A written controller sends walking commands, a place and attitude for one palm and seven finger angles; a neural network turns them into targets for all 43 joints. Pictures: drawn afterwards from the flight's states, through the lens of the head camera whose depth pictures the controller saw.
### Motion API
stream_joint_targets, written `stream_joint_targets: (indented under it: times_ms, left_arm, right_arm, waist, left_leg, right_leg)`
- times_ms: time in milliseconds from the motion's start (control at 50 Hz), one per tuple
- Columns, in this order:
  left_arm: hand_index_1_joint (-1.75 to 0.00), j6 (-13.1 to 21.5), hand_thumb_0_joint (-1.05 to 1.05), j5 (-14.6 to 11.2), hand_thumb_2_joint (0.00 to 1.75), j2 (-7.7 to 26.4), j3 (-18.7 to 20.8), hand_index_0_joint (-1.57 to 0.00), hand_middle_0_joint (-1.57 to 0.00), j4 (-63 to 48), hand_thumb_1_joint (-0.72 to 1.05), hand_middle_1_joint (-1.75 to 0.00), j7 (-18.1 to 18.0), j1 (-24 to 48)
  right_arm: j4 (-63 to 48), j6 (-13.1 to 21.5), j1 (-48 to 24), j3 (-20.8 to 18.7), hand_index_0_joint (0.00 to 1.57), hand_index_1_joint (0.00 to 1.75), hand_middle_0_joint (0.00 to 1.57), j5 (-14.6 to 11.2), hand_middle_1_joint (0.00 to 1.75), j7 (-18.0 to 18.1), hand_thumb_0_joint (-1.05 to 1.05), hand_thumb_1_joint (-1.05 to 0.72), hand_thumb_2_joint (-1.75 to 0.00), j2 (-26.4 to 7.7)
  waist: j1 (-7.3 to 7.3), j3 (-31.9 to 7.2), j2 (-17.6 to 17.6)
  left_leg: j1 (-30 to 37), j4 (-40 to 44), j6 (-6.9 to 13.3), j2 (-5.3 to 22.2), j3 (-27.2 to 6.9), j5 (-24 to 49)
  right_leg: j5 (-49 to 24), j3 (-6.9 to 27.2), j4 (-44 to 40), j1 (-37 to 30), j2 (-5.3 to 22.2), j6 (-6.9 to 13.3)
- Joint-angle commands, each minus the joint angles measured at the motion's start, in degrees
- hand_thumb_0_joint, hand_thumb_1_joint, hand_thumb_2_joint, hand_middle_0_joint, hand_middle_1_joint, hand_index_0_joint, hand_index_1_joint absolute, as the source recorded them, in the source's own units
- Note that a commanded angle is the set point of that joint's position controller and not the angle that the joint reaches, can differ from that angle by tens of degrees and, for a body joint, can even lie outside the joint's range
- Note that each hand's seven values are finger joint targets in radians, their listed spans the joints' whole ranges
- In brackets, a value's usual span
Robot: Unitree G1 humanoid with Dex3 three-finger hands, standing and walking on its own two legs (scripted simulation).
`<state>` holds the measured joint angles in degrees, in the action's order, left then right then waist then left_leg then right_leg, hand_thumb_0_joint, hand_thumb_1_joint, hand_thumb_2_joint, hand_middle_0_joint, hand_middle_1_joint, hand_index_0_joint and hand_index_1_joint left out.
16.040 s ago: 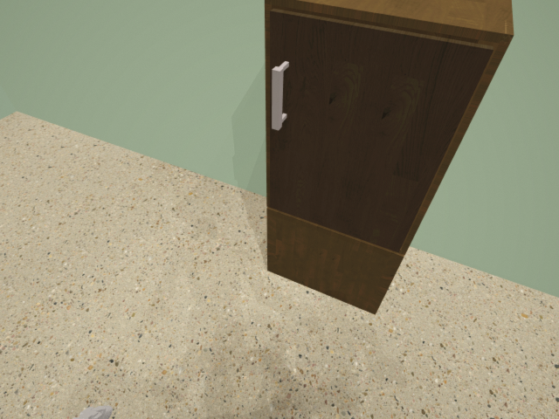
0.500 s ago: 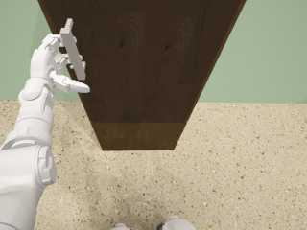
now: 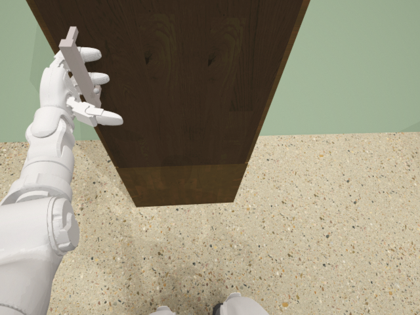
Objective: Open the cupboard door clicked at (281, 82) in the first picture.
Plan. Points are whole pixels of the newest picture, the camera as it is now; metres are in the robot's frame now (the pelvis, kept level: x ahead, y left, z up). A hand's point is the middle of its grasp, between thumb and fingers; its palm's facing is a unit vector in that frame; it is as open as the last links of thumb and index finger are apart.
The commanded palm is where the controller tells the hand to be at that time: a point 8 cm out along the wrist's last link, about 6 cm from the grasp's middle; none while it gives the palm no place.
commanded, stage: slide the fingers in behind the handle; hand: left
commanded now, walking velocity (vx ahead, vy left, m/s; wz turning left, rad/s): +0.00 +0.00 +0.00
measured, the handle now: (85, 71) +0.55 +0.20 +0.12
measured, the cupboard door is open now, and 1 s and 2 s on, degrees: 0 0 33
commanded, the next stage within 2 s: close the thumb around the handle in 0.10 s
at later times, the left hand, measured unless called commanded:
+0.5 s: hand (96, 90) +0.50 +0.17 +0.12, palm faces -0.01 -1.00 -0.01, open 11.5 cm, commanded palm +0.48 +0.22 +0.11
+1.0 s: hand (94, 90) +0.50 +0.17 +0.12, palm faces -0.03 -1.00 +0.00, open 5.5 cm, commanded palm +0.48 +0.22 +0.11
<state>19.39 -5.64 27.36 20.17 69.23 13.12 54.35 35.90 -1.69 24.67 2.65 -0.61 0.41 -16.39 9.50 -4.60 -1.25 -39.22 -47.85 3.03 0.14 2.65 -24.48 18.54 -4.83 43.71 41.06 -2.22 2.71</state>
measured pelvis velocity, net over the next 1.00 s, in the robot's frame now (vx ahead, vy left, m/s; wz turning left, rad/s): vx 0.01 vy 0.00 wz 0.00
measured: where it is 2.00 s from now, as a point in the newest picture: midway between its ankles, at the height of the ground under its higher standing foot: outside the picture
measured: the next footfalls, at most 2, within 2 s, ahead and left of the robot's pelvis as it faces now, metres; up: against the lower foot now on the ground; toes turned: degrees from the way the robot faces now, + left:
none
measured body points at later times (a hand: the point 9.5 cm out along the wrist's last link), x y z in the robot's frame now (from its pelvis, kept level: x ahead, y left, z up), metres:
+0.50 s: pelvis +0.00 -0.01 +0.00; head +0.10 +0.00 +0.44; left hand +0.50 +0.22 +0.12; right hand +0.01 -0.27 -0.11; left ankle -0.02 +0.08 -0.70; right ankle +0.02 -0.09 -0.70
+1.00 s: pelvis +0.01 +0.00 +0.00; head +0.09 +0.01 +0.45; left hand +0.50 +0.23 +0.12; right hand +0.01 -0.26 -0.11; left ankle -0.02 +0.08 -0.70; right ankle +0.02 -0.09 -0.70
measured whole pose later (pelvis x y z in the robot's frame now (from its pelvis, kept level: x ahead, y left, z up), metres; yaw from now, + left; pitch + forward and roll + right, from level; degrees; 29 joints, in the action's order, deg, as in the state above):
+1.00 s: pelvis +0.01 +0.00 +0.00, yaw +0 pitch +15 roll -2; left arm 19.1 -6.8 26.3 19.2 67.9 13.9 52.5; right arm 36.1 -2.4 24.5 2.4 -0.9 0.5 -16.2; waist 8.7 -5.5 -1.6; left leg -37.4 -46.7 3.1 -0.1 2.6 -24.6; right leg 18.7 -4.6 42.7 39.3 -2.2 2.5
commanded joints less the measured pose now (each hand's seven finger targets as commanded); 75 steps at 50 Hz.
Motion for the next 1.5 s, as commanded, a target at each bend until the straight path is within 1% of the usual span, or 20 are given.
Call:
stream_joint_targets:
  times_ms: [0, 180, 220, 320, 360, 420, 500, 560, 600, 680, 780, 840, 940, 1000, 1160, 1340, 1420, 1440, 1460, 1480]
  left_arm:
    - [-1.2, 4.26, 0.0, -1.06, 0.3, 13.71, 1.26, -0.3, -0.3, -13.82, -0.5, -1.2, -0.29, 26.45]
    - [-1.2, 3.87, 0.0, -1.99, 0.3, 14.43, 1.35, -0.3, -0.3, -13.91, -0.5, -1.2, 0.76, 26.28]
    - [-1.21, 3.46, 0.0, -2.09, 0.35, 15.38, 2.05, -0.31, -0.31, -13.31, -0.39, -1.21, 0.72, 25.18]
    - [-1.24, 3.67, 0.0, -1.68, 0.47, 13.13, 0.26, -0.33, -0.33, -13.41, -0.11, -1.24, 0.75, 25.21]
    - [-1.25, 3.79, 0.0, -2.0, 0.52, 15.36, 2.04, -0.34, -0.34, -13.6, 0.0, -1.25, 0.79, 25.35]
    - [-1.27, 3.95, 0.0, -2.15, 0.59, 14.39, 1.68, -0.35, -0.35, -14.49, 0.17, -1.27, 1.12, 24.44]
    - [-1.3, 3.42, 0.0, -2.33, 0.68, 14.2, 1.33, -0.36, -0.36, -13.12, 0.4, -1.3, 1.18, 24.33]
    - [-1.31, 3.81, 0.0, -1.98, 0.76, 13.04, 0.34, -0.38, -0.38, -14.12, 0.56, -1.31, 1.13, 25.16]
    - [-1.33, 3.71, 0.0, -2.19, 0.8, 12.97, 0.22, -0.38, -0.38, -13.7, 0.68, -1.33, 1.03, 25.82]
    - [-1.35, 3.57, 0.0, -2.34, 0.9, 15.71, 2.64, -0.4, -0.4, -12.47, 0.9, -1.35, 0.93, 25.64]
    - [-1.35, 5.61, 0.0, -2.02, 0.9, 12.51, 0.4, -0.4, -0.4, -18.33, 0.9, -1.35, 1.09, 23.89]
    - [-1.35, 4.06, 0.0, -2.96, 0.9, 10.41, -0.47, -0.4, -0.4, -13.36, 0.9, -1.35, 1.12, 21.81]
    - [-1.35, 2.73, 0.0, -1.97, 0.9, 12.95, 1.18, -0.4, -0.4, -12.36, 0.9, -1.35, -0.08, 23.89]
    - [-1.35, 3.38, 0.0, -1.57, 0.9, 11.46, -0.04, -0.4, -0.4, -12.97, 0.9, -1.35, -0.24, 24.26]
    - [-1.35, 4.07, 0.0, -3.21, 0.9, 9.96, 0.84, -0.4, -0.4, -18.35, 0.9, -1.35, 0.72, 12.87]
    - [-1.35, 0.61, 0.0, -6.42, 0.9, 4.25, -1.13, -0.4, -0.4, -36.46, 0.9, -1.35, 0.63, -10.75]
    - [-1.35, -1.78, 0.0, -7.36, 0.9, 2.22, -1.74, -0.4, -0.4, -45.18, 0.9, -1.35, -0.49, -18.39]
    - [-1.35, -2.77, 0.0, -10.31, 0.9, 1.54, 5.68, -0.4, -0.4, -50.69, 0.9, -1.35, -8.11, -18.07]
    - [-1.35, -3.87, 0.0, -9.25, 0.9, -5.29, -0.11, -0.4, -0.4, -51.75, 0.9, -1.35, -11.81, -22.03]
    - [-1.35, -4.22, 0.0, -9.07, 0.9, -7.37, -0.54, -0.4, -0.4, -53.71, 0.9, -1.35, -14.3, -24.92]
  right_arm:
    - [-3.39, 1.21, 8.18, -4.01, 0.2, 0.3, 0.2, -0.22, 0.3, 0.8, 0.0, -0.9, -0.9, -9.29]
    - [-3.11, 0.97, 8.07, -4.0, 0.2, 0.3, 0.2, -0.51, 0.3, 1.11, 0.0, -0.9, -0.9, -9.52]
    - [-3.31, 0.93, 7.93, -3.95, 0.2, 0.3, 0.2, -0.6, 0.3, 1.23, 0.0, -0.9, -0.9, -9.66]
    - [-3.23, 1.01, 7.79, -3.99, 0.2, 0.3, 0.2, -0.58, 0.3, 1.06, 0.0, -0.9, -0.9, -9.33]
    - [-3.17, 0.96, 8.02, -3.96, 0.2, 0.3, 0.2, -0.53, 0.3, 1.18, 0.0, -0.9, -0.9, -9.6]
    - [-3.56, 1.06, 7.78, -4.06, 0.2, 0.3, 0.2, -0.57, 0.3, 1.08, 0.0, -0.9, -0.9, -9.35]
    - [-3.4, 0.72, 7.52, -3.93, 0.2, 0.3, 0.2, -0.71, 0.3, 1.12, 0.0, -0.9, -0.9, -9.49]
    - [-3.58, 0.76, 7.25, -3.88, 0.2, 0.3, 0.2, -0.66, 0.3, 1.12, 0.0, -0.9, -0.9, -9.22]
    - [-3.11, 0.83, 7.43, -3.95, 0.2, 0.3, 0.2, -0.62, 0.3, 1.2, 0.0, -0.9, -0.9, -9.37]
    - [-3.02, 0.85, 7.67, -3.87, 0.2, 0.3, 0.2, -0.59, 0.3, 1.38, 0.0, -0.9, -0.9, -9.59]
    - [-3.38, 0.97, 7.36, -4.29, 0.2, 0.3, 0.2, -0.29, 0.3, 0.79, 0.0, -0.9, -0.9, -8.98]
    - [-3.0, 0.46, 7.67, -4.3, 0.2, 0.3, 0.2, -0.49, 0.3, 0.74, 0.0, -0.9, -0.9, -9.32]
    - [-3.19, 0.39, 7.65, -4.09, 0.2, 0.3, 0.2, -0.39, 0.3, 1.04, 0.0, -0.9, -0.9, -9.63]
    - [-3.11, 0.52, 7.57, -4.15, 0.2, 0.3, 0.2, -0.28, 0.3, 0.81, 0.0, -0.9, -0.9, -9.37]
    - [-5.74, 0.38, 5.98, -4.56, 0.2, 0.3, 0.2, -0.59, 0.3, 0.2, 0.0, -0.9, -0.9, -9.07]
    - [-10.73, 0.53, 0.1, -4.88, 0.2, 0.3, 0.2, -1.99, 0.3, -0.49, 0.0, -0.9, -0.9, -7.71]
    - [-12.27, 1.07, -3.5, -4.6, 0.2, 0.3, 0.2, -2.43, 0.3, -0.41, 0.0, -0.9, -0.9, -6.96]
    - [-12.94, 1.85, -6.65, -4.58, 0.2, 0.3, 0.2, -2.4, 0.3, -0.52, 0.0, -0.9, -0.9, -5.07]
    - [-12.82, 2.55, -7.55, -4.21, 0.2, 0.3, 0.2, -2.12, 0.3, -0.94, 0.0, -0.9, -0.9, -4.46]
    - [-12.65, 3.12, -7.91, -4.34, 0.2, 0.3, 0.2, -2.09, 0.3, -1.23, 0.0, -0.9, -0.9, -4.43]
  waist:
    - [-0.09, -25.26, -3.85]
    - [0.32, -24.15, -4.16]
    - [0.17, -23.22, -2.13]
    - [0.14, -22.89, -4.97]
    - [-0.07, -24.57, -3.66]
    - [-0.47, -25.57, -3.04]
    - [0.33, -22.78, -1.72]
    - [-0.1, -23.33, -5.48]
    - [0.71, -23.11, -3.03]
    - [0.07, -23.41, -2.53]
    - [-1.3, -28.73, -8.94]
    - [0.07, -22.95, -2.31]
    - [-0.29, -21.14, -2.83]
    - [0.03, -21.4, -3.86]
    - [-3.57, -26.38, -2.32]
    - [-7.88, -22.22, -1.22]
    - [-8.76, -18.06, 0.72]
    - [-13.43, -17.52, -0.74]
    - [-11.6, -15.45, -0.7]
    - [-11.72, -14.29, -0.42]
  left_leg:
    - [11.77, 4.94, -0.86, 0.01, -5.15, 21.4]
    - [11.64, 5.31, -0.7, 0.07, -4.97, 20.92]
    - [9.27, 5.61, -0.38, -0.1, -4.36, 19.3]
    - [11.2, 5.49, -0.7, -0.1, -4.64, 20.34]
    - [11.03, 5.38, -0.56, -0.08, -4.65, 21.25]
    - [11.0, 5.46, -0.51, -0.23, -4.4, 21.91]
    - [9.58, 5.51, -0.34, -0.17, -4.24, 20.23]
    - [11.74, 5.56, -0.65, -0.26, -4.63, 21.66]
    - [11.61, 5.4, -0.57, -0.03, -4.85, 21.03]
    - [10.15, 5.54, -0.54, -0.19, -4.71, 21.18]
    - [18.29, 4.44, -1.68, 0.53, -5.87, 30.37]
    - [14.78, 5.17, -1.17, 0.62, -5.81, 27.54]
    - [11.68, 6.1, -0.83, -0.02, -5.35, 22.45]
    - [13.55, 5.86, -1.24, 0.31, -5.81, 23.13]
    - [15.18, 6.0, -1.57, 0.53, -5.12, 28.98]
    - [15.77, 8.87, -1.32, 0.71, -3.31, 32.7]
    - [13.88, 11.01, -1.17, 0.23, -2.57, 27.15]
    - [12.84, 11.41, -1.6, -0.37, -2.41, 26.82]
    - [13.96, 12.3, -2.15, -0.29, -2.3, 25.13]
    - [14.16, 12.59, -2.63, -0.07, -2.52, 24.65]
  right_leg:
    - [-19.02, 4.78, -3.48, -14.84, -0.2, -1.25]
    - [-19.28, 4.91, -4.1, -15.02, -0.2, -1.31]
    - [-19.51, 5.42, -4.48, -16.95, -0.08, -1.49]
    - [-19.09, 4.97, -4.27, -14.84, -0.07, -1.24]
    - [-20.43, 5.24, -4.05, -16.53, -0.06, -1.37]
    - [-21.89, 5.31, -4.01, -18.15, -0.07, -1.4]
    - [-20.61, 5.36, -4.44, -16.89, -0.05, -1.59]
    - [-20.41, 4.95, -3.99, -15.57, -0.03, -1.18]
    - [-19.74, 4.99, -4.29, -14.98, -0.1, -1.45]
    - [-20.72, 5.15, -3.99, -16.79, -0.03, -1.42]
    - [-22.73, 4.27, -2.93, -13.78, -0.28, -1.02]
    - [-21.45, 3.7, -3.85, -13.47, -0.6, -1.25]
    - [-19.12, 4.11, -4.01, -14.22, -0.16, -1.06]
    - [-18.13, 3.92, -3.92, -11.87, -0.19, -1.12]
    - [-22.23, 3.72, -3.09, -16.91, -0.32, -0.93]
    - [-25.72, 3.47, -4.77, -23.07, 0.11, -0.65]
    - [-25.1, 3.63, -6.12, -25.72, 0.52, -0.8]
    - [-22.91, 2.93, -7.06, -25.66, 0.4, -0.57]
    - [-21.23, 2.48, -7.36, -24.93, 0.37, -0.74]
    - [-20.1, 2.05, -7.58, -23.99, 0.44, -0.7]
